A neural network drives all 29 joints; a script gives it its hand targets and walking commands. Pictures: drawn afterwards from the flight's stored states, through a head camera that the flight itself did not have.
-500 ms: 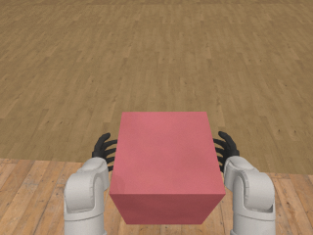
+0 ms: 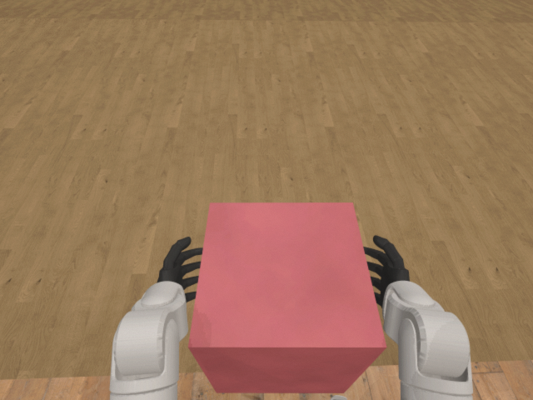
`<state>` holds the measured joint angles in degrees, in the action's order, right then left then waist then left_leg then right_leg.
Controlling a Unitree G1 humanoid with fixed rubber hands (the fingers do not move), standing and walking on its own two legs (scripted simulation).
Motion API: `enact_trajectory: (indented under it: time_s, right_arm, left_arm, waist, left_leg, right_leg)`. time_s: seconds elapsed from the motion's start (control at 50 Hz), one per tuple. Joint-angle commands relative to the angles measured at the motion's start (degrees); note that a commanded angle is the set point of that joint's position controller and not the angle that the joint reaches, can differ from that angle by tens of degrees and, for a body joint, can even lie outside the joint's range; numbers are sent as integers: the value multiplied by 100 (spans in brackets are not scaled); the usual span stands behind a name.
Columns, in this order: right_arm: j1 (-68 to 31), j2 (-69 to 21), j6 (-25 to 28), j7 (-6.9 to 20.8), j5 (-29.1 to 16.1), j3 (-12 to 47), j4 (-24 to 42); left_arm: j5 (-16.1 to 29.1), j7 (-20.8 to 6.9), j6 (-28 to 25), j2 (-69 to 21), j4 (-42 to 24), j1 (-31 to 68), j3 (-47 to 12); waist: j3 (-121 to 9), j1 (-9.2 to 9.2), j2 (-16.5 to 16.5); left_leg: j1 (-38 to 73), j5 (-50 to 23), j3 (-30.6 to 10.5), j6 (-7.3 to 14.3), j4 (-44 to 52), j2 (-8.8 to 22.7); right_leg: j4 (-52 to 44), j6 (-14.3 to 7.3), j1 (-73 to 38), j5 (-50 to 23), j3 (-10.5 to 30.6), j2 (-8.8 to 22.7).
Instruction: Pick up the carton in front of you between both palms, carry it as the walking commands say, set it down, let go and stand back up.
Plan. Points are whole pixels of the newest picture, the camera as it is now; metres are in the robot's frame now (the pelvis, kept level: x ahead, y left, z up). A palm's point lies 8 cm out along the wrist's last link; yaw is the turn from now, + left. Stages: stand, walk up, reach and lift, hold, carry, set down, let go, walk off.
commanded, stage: carry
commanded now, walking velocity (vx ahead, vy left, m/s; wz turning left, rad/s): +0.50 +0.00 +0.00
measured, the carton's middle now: (280, 303) +0.27 +0.00 +0.01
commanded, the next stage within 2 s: none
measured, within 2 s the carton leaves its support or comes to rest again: neither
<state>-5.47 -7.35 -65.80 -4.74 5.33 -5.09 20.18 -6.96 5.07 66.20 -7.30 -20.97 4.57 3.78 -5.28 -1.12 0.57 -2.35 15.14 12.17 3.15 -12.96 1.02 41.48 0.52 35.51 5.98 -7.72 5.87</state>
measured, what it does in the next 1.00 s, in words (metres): walks ahead: right foot, then left foot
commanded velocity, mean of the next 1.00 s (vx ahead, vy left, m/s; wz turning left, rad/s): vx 0.50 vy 0.00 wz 0.00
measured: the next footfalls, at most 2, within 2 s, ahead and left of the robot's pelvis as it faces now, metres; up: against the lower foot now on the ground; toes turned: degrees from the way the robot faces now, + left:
right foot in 0.16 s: +0.31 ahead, -0.11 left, +0.00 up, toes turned -9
left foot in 0.64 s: +0.62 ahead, +0.09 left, +0.02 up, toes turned +10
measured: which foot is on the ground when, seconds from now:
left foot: down 0.00-0.18, up 0.20-0.62, down 0.64-1.00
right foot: up 0.00-0.14, down 0.16-0.66, up 0.68-1.00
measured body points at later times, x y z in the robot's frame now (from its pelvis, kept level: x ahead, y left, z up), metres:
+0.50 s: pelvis +0.33 -0.04 +0.00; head +0.36 -0.05 +0.44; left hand +0.67 +0.14 +0.14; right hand +0.70 -0.17 +0.14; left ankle +0.43 +0.12 -0.68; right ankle +0.27 -0.10 -0.75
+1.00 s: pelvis +0.67 +0.00 +0.00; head +0.76 +0.01 +0.44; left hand +1.08 +0.14 +0.14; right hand +1.07 -0.16 +0.14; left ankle +0.57 +0.08 -0.73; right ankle +0.80 -0.12 -0.69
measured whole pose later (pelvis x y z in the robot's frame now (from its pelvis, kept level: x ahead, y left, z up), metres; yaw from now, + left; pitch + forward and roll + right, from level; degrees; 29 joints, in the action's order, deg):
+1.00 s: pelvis +0.67 +0.00 +0.00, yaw +2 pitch +7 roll -1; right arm -46.6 -3.1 -72.4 -8.7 2.5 -18.1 8.0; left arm -5.3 7.6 74.3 -2.8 -8.9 47.0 17.7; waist 5.4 -3.7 -0.1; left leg -12.0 25.8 7.4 1.5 -26.1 1.5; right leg 44.9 -2.7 41.6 14.7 -4.7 1.7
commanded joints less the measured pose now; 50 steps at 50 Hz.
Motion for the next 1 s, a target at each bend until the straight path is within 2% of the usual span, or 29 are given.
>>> enact_trajectory:
  time_s: [0.0,0.06,0.08,0.1,0.12,0.14,0.16,0.18,0.2,0.22,0.24,0.26,0.28,0.32,0.42,0.48,0.54,0.58,0.6,0.62,0.64,0.66,0.68,0.72,0.74,0.78,0.86,0.94,0.98]
  right_arm:
    - [-2483,-4842,-147,1549,-2328,3993,600]
    - [-2693,-4456,-365,1400,-2267,3841,843]
    - [-2763,-4324,-450,1357,-2236,3792,887]
    - [-2861,-4199,-537,1323,-2218,3754,939]
    - [-3002,-4072,-623,1296,-2221,3734,996]
    - [-3221,-3940,-700,1276,-2228,3721,1042]
    - [-3557,-3904,-802,1248,-2327,3764,1145]
    - [-3813,-3913,-870,1235,-2375,3761,1172]
    - [-4051,-4006,-883,1221,-2366,3732,1046]
    - [-4228,-4118,-883,1216,-2380,3701,1003]
    - [-4392,-4204,-873,1203,-2396,3699,922]
    - [-4556,-4258,-866,1187,-2383,3677,793]
    - [-4655,-4259,-872,1157,-2343,3669,660]
    - [-4984,-4210,-884,1083,-2288,3657,339]
    - [-5877,-4174,-970,972,-2281,3465,-584]
    - [-6538,-4342,-996,976,-2407,3299,-1082]
    - [-7201,-4513,-996,980,-2535,3075,-1530]
    - [-7590,-4599,-985,974,-2590,2873,-1844]
    - [-7672,-4650,-970,971,-2602,2747,-2041]
    - [-7746,-4634,-950,974,-2619,2594,-2198]
    - [-7834,-4590,-931,974,-2564,2455,-2327]
    - [-7898,-4755,-899,979,-2611,2429,-2470]
    - [-8150,-4931,-895,994,-2740,2403,-2263]
    - [-8717,-5385,-844,1025,-2969,2462,-1781]
    - [-8933,-5500,-830,1018,-3041,2493,-1556]
    - [-9053,-5617,-806,987,-3084,2535,-1231]
    - [-8726,-5442,-787,983,-2936,2696,-877]
    - [-8282,-5068,-811,1033,-2822,2903,-808]
    - [-8020,-4907,-841,1069,-2730,2964,-1004]
  left_arm:
    - [2309,-1295,44,-5045,-656,2770,-4084]
    - [2454,-1268,318,-4607,-953,3083,-3971]
    - [2473,-1260,414,-4469,-976,3119,-3906]
    - [2476,-1252,498,-4343,-966,3124,-3831]
    - [2463,-1243,568,-4228,-932,3178,-3750]
    - [2451,-1239,639,-4121,-934,3337,-3680]
    - [2413,-1240,700,-3945,-846,3506,-3560]
    - [2459,-1235,733,-3962,-702,3616,-3515]
    - [2573,-1231,777,-4045,-797,3822,-3521]
    - [2623,-1220,782,-4163,-851,4094,-3571]
    - [2674,-1222,784,-4272,-902,4411,-3639]
    - [2734,-1230,788,-4332,-907,4752,-3686]
    - [2781,-1236,800,-4335,-838,4950,-3714]
    - [2857,-1254,833,-4221,-573,5310,-3690]
    - [2968,-1276,917,-4076,453,6155,-3374]
    - [2966,-1263,935,-4210,974,6739,-3127]
    - [2945,-1218,934,-4355,1417,7397,-2876]
    - [2940,-1175,926,-4475,1717,7802,-2730]
    - [2959,-1154,925,-4555,1858,7986,-2672]
    - [2975,-1135,921,-4645,1977,8151,-2629]
    - [3011,-1114,926,-4790,2046,8372,-2573]
    - [2982,-1094,932,-4886,2078,8540,-2507]
    - [2960,-1043,898,-5063,2071,8776,-2446]
    - [2863,-939,857,-5216,1893,8963,-2221]
    - [2804,-885,844,-5265,1821,8964,-2157]
    - [2606,-785,808,-5261,1670,8780,-2113]
    - [2182,-655,698,-5000,1415,8231,-2225]
    - [2000,-634,685,-4700,1148,7993,-2491]
    - [2026,-692,736,-4590,1190,7878,-2610]
  waist:
    - [-454,-21,767]
    - [-261,-37,820]
    - [-357,-4,871]
    - [-601,58,914]
    - [-986,164,753]
    - [-1452,304,407]
    - [-2058,322,-829]
    - [-2160,400,-1904]
    - [-1986,349,-1453]
    - [-1938,355,-1042]
    - [-1815,304,-404]
    - [-1773,241,-262]
    - [-1806,227,-365]
    - [-1790,240,-588]
    - [-1346,334,-722]
    - [-1128,417,-741]
    - [-1029,437,-916]
    - [-1185,270,-1043]
    - [-1517,12,-854]
    - [-2120,-241,-433]
    - [-2973,-318,892]
    - [-3170,-463,2044]
    - [-2953,-432,1628]
    - [-2623,-421,528]
    - [-2642,-355,369]
    - [-2761,-319,429]
    - [-2640,-379,522]
    - [-2302,-343,862]
    - [-2253,-219,1007]
  left_leg:
    - [801,-2479,-560,379,246,1204]
    - [836,-3033,-384,343,39,1207]
    - [828,-3655,-281,270,-263,1213]
    - [773,-4302,-116,173,-831,1170]
    - [531,-4523,188,16,-1794,961]
    - [-295,-3518,168,-128,-2955,814]
    - [-1799,-1818,-2,-331,-4724,326]
    - [-3182,1110,-511,-377,-6050,-414]
    - [-3593,1161,-1172,-172,-6700,-27]
    - [-3674,961,-1261,-33,-6763,203]
    - [-3627,628,-1294,26,-6440,416]
    - [-3486,365,-1304,20,-6039,548]
    - [-3339,178,-1200,-11,-5805,552]
    - [-3410,31,-1009,-61,-5471,499]
    - [-4010,-553,-690,-182,-4168,491]
    - [-3955,-762,-462,-122,-3259,337]
    - [-3560,-768,-179,50,-2588,96]
    - [-2863,-592,6,208,-2252,-154]
    - [-1861,-681,286,270,-1826,-437]
    - [-336,-652,-69,336,-1744,-260]
    - [1403,-281,-2640,959,-1697,1443]
    - [2267,-444,-4657,1530,-776,2009]
    - [2381,-964,-4258,1488,-875,1960]
    - [1961,-2330,-3260,1135,-1371,1732]
    - [1752,-2261,-2976,986,-1323,1657]
    - [1656,-2049,-2638,900,-1223,1565]
    - [1879,-2719,-2129,992,-1228,1475]
    - [1398,-3456,-1229,716,-1286,1011]
    - [1066,-4404,-836,489,-1649,923]
  right_leg:
    - [-589,-62,258,-344,-366,-181]
    - [-1077,-246,-182,-482,-531,-290]
    - [-1174,-311,-601,-462,-604,-377]
    - [-1243,-344,-1263,-350,-773,-571]
    - [-1508,-352,-2278,-197,-1041,-859]
    - [-1492,-344,-3550,172,-618,-503]
    - [-1820,-1042,-4827,1136,1999,1142]
    - [-2642,-1678,-5333,780,3889,1879]
    - [-2587,-1598,-5159,183,3404,1795]
    - [-2412,-1461,-4824,-391,2825,1599]
    - [-2373,-1237,-4401,-691,2290,1467]
    - [-2466,-1047,-4048,-601,1917,1337]
    - [-2536,-952,-3855,-480,1566,1219]
    - [-2623,-996,-3745,-487,1164,1068]
    - [-2713,-1111,-3882,-784,665,862]
    - [-2538,-1083,-4040,-1356,406,709]
    - [-2257,-997,-4120,-1938,231,659]
    - [-1591,-838,-4111,-2992,20,641]
    - [-675,-663,-3885,-3463,-352,457]
    - [461,-482,-3152,-2703,-411,246]
    - [2180,-259,-1594,-754,-151,-159]
    - [3476,-151,35,2164,266,-1117]
    - [4279,-321,741,2190,847,-815]
    - [4146,-491,1222,1882,962,-436]
    - [3817,-486,1114,1674,992,-306]
    - [3443,-419,985,1566,885,-289]
    - [2357,-307,1413,1668,520,-324]
    - [254,-281,475,718,-9,-603]
    - [-589,-348,-563,510,-411,-937]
